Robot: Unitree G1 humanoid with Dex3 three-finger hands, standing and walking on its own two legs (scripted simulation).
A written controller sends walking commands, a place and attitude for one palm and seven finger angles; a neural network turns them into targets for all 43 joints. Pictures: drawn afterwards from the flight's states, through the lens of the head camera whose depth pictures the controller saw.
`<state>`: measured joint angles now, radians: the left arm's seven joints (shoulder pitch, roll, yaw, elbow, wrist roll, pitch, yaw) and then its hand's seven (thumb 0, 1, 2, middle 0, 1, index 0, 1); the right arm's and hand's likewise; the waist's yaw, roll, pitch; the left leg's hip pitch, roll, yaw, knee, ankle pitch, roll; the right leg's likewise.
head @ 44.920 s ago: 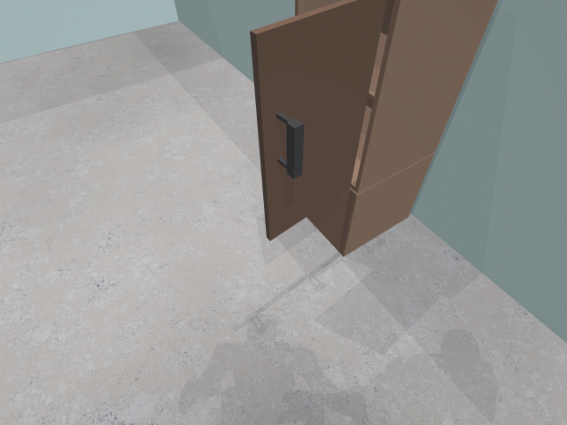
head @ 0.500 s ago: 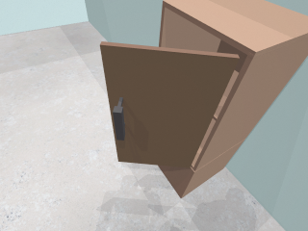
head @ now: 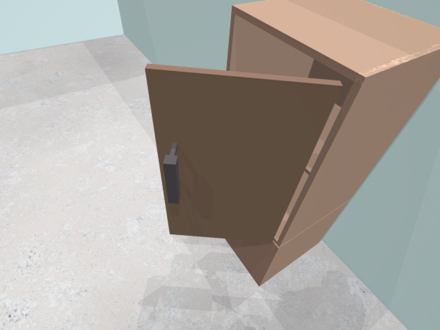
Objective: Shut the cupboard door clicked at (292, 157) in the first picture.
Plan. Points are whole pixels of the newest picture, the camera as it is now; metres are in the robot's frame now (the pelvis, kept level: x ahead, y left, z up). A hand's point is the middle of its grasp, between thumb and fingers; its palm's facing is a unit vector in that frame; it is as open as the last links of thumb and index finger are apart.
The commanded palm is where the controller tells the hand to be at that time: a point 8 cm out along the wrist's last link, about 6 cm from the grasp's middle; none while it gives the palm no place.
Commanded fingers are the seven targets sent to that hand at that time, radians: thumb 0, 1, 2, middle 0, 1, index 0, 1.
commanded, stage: look again from close up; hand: left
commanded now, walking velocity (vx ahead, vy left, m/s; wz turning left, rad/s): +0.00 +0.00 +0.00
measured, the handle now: (174, 173) +0.44 +0.14 +0.01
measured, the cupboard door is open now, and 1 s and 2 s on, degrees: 53 53 53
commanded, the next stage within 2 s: raise the hand and make a fist in 0.42 s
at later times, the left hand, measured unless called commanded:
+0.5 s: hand out of the picture -0.03 +0.14 -0.18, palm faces +0.02 -0.99 -0.14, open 7.4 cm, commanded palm none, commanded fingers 0.00 0.90 0.90 -0.20 -0.30 -0.20 -0.30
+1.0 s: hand out of the picture +0.14 +0.14 -0.07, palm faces +0.11 -0.99 -0.01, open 5.9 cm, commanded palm +0.13 +0.20 -0.05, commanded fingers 0.00 0.90 0.90 -0.64 -0.78 -0.64 -0.78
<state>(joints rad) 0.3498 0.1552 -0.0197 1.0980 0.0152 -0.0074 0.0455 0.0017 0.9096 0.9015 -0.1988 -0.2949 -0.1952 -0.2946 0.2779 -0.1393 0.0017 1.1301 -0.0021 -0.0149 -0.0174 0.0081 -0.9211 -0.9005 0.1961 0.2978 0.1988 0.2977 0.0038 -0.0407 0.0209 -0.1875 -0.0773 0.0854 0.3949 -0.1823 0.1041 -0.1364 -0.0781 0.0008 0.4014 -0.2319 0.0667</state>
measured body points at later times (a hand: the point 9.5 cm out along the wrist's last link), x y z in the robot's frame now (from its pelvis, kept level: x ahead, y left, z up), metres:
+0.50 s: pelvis +0.00 -0.01 +0.00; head +0.00 +0.01 +0.45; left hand -0.03 +0.20 -0.17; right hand -0.01 -0.22 -0.15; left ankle +0.03 +0.05 -0.74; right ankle -0.01 -0.17 -0.74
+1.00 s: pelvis -0.02 -0.06 -0.10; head +0.01 -0.04 +0.35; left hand +0.13 +0.19 -0.07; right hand +0.22 -0.30 -0.12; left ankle +0.02 +0.05 -0.74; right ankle +0.00 -0.14 -0.74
